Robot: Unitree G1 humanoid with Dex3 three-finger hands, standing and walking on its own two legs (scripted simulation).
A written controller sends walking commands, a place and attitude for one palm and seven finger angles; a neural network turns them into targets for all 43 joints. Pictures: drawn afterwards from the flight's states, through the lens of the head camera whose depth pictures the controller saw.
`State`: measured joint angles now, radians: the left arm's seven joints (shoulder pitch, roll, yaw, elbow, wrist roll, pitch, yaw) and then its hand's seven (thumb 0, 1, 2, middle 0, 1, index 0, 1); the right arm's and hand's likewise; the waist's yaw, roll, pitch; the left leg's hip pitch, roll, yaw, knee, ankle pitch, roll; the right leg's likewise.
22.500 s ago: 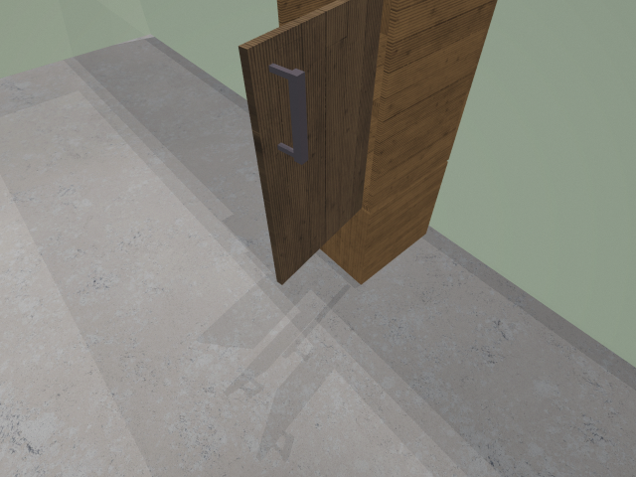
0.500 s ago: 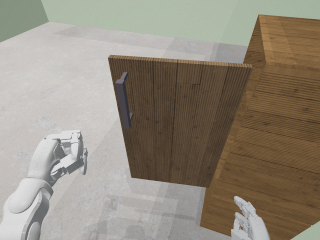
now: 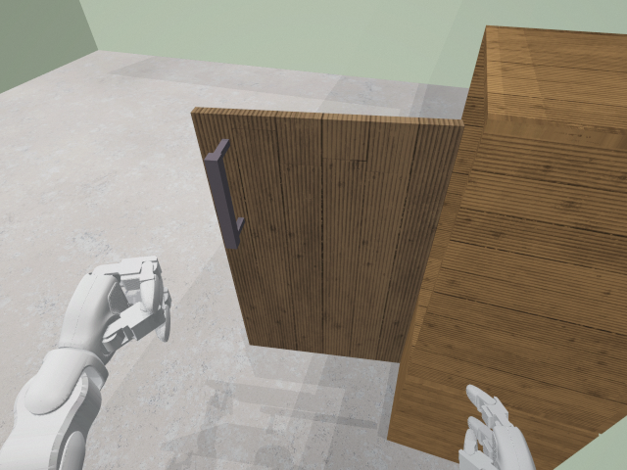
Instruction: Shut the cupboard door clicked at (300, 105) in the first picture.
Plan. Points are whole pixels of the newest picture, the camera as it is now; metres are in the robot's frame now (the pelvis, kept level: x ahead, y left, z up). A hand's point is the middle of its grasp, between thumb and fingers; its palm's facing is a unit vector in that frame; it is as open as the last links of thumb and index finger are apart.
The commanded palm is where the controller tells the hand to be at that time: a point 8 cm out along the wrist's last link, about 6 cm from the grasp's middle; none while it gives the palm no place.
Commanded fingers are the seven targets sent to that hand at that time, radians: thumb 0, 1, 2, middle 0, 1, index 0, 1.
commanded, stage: bring the fist close to the handle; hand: left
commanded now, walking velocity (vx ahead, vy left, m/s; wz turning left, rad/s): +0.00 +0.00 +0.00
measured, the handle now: (228, 196) +0.45 +0.18 +0.14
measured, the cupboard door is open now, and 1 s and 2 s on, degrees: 100 99 88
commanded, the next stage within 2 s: push the door shut along its arc in 1.26 s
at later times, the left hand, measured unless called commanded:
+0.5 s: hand (195, 268) +0.31 +0.18 +0.14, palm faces +0.01 -1.00 -0.06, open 3.1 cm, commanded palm +0.28 +0.22 +0.14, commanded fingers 0.00 0.90 0.90 -1.30 -1.50 -1.30 -1.50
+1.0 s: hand (229, 231) +0.38 +0.15 +0.14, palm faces -0.01 -1.00 -0.04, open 3.1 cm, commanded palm +0.34 +0.20 +0.14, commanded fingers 0.00 0.90 0.90 -1.30 -1.50 -1.30 -1.50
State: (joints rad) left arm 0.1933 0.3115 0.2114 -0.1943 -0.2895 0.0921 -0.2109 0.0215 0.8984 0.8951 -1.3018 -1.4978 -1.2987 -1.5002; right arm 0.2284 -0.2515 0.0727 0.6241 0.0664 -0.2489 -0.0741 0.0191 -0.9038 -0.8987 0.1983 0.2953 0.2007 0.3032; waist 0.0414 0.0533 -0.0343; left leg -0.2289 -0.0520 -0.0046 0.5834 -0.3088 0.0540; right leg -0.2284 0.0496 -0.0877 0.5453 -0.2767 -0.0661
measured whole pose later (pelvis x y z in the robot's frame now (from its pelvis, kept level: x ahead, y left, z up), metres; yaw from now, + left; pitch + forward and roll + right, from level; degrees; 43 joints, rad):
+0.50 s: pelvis +0.01 -0.01 +0.00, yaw -1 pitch +0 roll +0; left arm -0.01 0.30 0.21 -0.01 -0.27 0.06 -0.19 0.02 0.90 0.90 -1.30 -1.50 -1.30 -1.50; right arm 0.22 -0.27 0.05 0.63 0.07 -0.23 -0.07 0.02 -0.91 -0.90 0.20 0.30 0.20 0.30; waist 0.02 0.04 -0.04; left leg -0.26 -0.04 0.01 0.60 -0.34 0.04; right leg -0.27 0.06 -0.08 0.58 -0.31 -0.08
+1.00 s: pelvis +0.03 +0.00 +0.00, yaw -2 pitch +1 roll +0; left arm -0.21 0.26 0.15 0.18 -0.22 0.07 -0.11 0.02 0.90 0.90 -1.30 -1.50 -1.30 -1.50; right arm 0.22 -0.25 0.06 0.63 0.07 -0.15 -0.04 0.02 -0.91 -0.90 0.20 0.30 0.20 0.30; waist 0.00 0.04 -0.05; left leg -0.25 -0.05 0.03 0.55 -0.33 0.05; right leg -0.27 0.05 -0.05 0.55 -0.31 -0.07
